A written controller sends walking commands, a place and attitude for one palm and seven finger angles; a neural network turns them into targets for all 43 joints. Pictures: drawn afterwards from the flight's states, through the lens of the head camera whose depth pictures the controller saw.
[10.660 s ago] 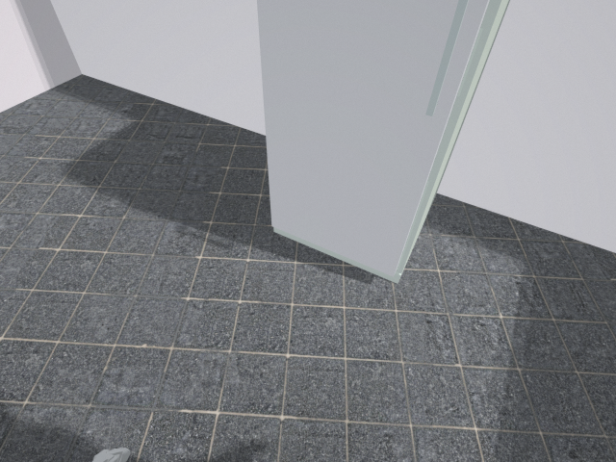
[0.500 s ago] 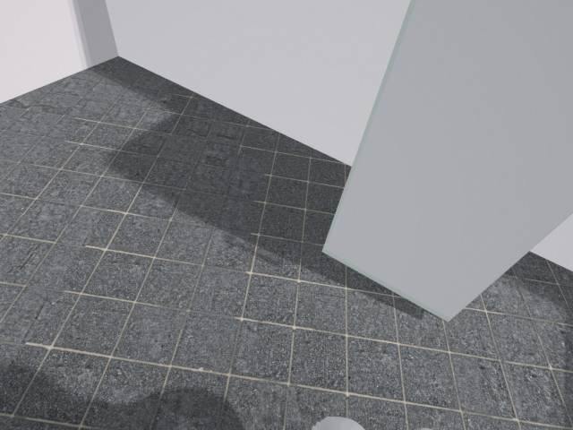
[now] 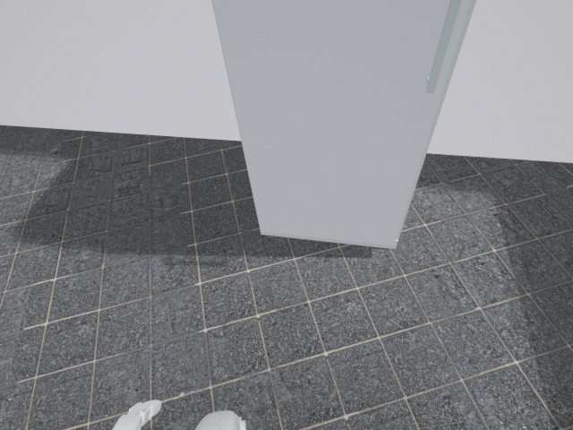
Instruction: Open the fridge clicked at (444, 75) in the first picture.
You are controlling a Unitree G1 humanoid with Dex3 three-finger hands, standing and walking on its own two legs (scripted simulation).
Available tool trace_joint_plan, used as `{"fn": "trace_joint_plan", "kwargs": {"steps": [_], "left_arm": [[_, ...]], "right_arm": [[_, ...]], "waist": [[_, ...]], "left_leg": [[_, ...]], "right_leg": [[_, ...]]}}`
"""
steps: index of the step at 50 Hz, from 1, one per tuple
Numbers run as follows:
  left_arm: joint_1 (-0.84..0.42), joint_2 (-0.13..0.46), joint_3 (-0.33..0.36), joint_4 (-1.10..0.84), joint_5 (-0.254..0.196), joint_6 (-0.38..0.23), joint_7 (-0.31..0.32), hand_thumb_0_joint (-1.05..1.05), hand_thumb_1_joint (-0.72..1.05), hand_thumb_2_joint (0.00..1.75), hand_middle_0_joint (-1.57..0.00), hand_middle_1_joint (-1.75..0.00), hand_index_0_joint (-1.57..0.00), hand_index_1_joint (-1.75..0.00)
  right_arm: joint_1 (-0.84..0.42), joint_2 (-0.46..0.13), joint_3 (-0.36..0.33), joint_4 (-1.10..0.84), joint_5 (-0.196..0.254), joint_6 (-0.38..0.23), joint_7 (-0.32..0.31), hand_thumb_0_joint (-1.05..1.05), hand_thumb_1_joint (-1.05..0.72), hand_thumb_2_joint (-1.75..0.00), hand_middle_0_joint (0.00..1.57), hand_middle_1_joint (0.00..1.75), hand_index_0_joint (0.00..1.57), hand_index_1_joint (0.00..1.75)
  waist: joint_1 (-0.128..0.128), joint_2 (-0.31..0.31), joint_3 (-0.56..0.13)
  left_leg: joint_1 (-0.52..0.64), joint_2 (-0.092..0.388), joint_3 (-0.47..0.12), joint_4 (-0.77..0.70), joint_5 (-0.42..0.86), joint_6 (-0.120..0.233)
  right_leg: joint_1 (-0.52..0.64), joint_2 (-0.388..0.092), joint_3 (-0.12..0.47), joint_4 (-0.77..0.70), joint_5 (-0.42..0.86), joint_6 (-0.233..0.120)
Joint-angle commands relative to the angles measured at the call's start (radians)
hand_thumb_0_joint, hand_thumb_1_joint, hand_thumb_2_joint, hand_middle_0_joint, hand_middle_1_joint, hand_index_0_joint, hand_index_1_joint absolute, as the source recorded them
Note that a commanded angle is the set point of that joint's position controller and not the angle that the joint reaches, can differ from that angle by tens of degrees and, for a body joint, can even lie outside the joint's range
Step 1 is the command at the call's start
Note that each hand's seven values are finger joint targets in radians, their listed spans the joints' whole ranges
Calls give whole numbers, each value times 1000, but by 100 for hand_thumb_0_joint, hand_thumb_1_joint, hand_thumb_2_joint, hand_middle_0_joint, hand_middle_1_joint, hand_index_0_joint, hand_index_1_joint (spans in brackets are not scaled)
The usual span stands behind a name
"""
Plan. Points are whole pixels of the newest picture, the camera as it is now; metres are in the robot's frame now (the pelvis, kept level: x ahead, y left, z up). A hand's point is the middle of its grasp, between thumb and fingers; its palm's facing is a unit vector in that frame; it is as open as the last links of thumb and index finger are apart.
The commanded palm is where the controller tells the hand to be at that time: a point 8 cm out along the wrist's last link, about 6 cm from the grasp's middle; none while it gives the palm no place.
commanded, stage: turn to face it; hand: right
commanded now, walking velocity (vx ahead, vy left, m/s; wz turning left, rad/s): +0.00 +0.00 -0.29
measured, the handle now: (450, 10) +0.82 -0.31 +0.18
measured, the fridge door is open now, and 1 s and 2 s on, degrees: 0 0 0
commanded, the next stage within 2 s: take the last steps up to it in 0.24 s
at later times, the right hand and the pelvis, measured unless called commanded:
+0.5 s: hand out of the picture +0.06 -0.15 -0.15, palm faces +0.15 +0.96 -0.25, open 7.4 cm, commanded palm none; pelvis -0.01 +0.04 -0.01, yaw -8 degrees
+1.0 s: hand out of the picture -0.10 -0.12 -0.17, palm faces +0.40 +0.90 -0.14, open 7.4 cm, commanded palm none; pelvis +0.08 -0.04 -0.02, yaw -14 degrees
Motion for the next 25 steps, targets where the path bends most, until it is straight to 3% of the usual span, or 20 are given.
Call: {"fn": "trace_joint_plan", "kwargs": {"steps": [1,5,8,12,18,20,21,22,23,24,25], "left_arm": [[93,190,50,-25,-8,-20,16,0,90,90,-20,-30,-20,-30],[130,168,49,-9,-7,-21,18,0,90,90,-20,-30,-20,-30],[147,160,49,-1,-2,-19,18,0,90,90,-20,-30,-20,-30],[178,153,53,18,4,-17,21,0,90,90,-20,-30,-20,-30],[182,147,47,47,9,-13,22,0,90,90,-20,-30,-20,-30],[173,139,47,55,5,-12,18,0,90,90,-20,-30,-20,-30],[161,126,45,58,1,-13,15,0,90,90,-20,-30,-20,-30],[169,85,41,59,-5,-14,10,0,90,90,-20,-30,-20,-30],[165,21,28,33,-10,-18,9,0,90,90,-20,-30,-20,-30],[111,97,52,16,9,-7,3,0,90,90,-20,-30,-20,-30],[126,107,61,18,16,-1,-10,0,90,90,-20,-30,-20,-30]], "right_arm": [[-12,-67,-7,-67,0,-35,-1,0,-90,-90,20,30,20,30],[-37,-62,-5,-71,1,-32,-8,0,-90,-90,20,30,20,30],[-78,-54,-2,-83,3,-32,-10,0,-90,-90,20,30,20,30],[-131,-33,6,-98,5,-36,-10,0,-90,-90,20,30,20,30],[-94,9,17,-79,15,-54,-12,0,-90,-90,20,30,20,30],[-18,10,17,-47,13,-65,-9,0,-90,-90,20,30,20,30],[26,1,13,-27,8,-74,-7,0,-90,-90,20,30,20,30],[71,-50,3,-12,-3,-86,-8,0,-90,-90,20,30,20,30],[132,-131,-16,-4,-18,-92,-15,0,-90,-90,20,30,20,30],[136,-152,-15,-17,-1,-83,-16,0,-90,-90,20,30,20,30],[84,-125,-13,-32,0,-89,-17,0,-90,-90,20,30,20,30]], "waist": [[41,-149,-100],[46,-148,-83],[57,-148,-62],[74,-148,-58],[58,-170,-119],[26,-157,-137],[3,-120,-128],[-16,12,-115],[-40,270,-80],[-52,189,28],[-9,115,57]], "left_leg": [[-95,-6,-40,49,95,-18],[-97,-11,-58,14,113,-27],[-72,-16,-65,-54,83,-24],[-41,-34,-63,-180,27,-11],[150,-88,-43,-439,13,24],[305,-101,-24,-600,109,34],[417,-89,-19,-721,172,39],[562,9,-130,-827,73,68],[612,265,-466,-966,-173,162],[412,361,-551,-1053,-327,222],[309,339,-514,-1087,-374,227]], "right_leg": [[173,-217,192,-175,660,-36],[168,-222,240,-203,586,-45],[135,-233,301,-223,481,-83],[133,-244,366,-217,453,-117],[85,-214,394,-175,466,-114],[-8,-178,387,-170,200,-88],[-99,-139,354,-147,12,-52],[-267,-57,280,-19,-150,-1],[-465,74,107,238,-272,60],[-494,35,116,407,-274,66],[-481,4,127,494,-193,67]]}}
